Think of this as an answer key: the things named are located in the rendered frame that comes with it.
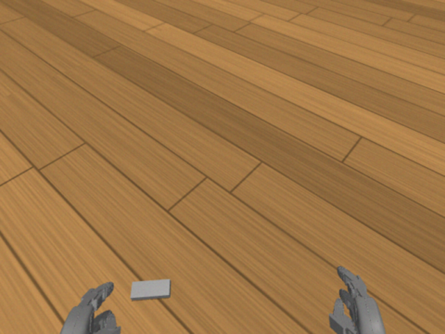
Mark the right robot hand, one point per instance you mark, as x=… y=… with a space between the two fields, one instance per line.
x=363 y=309

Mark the small box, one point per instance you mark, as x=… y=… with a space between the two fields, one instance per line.
x=150 y=289

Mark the left robot hand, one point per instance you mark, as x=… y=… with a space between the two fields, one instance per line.
x=81 y=319

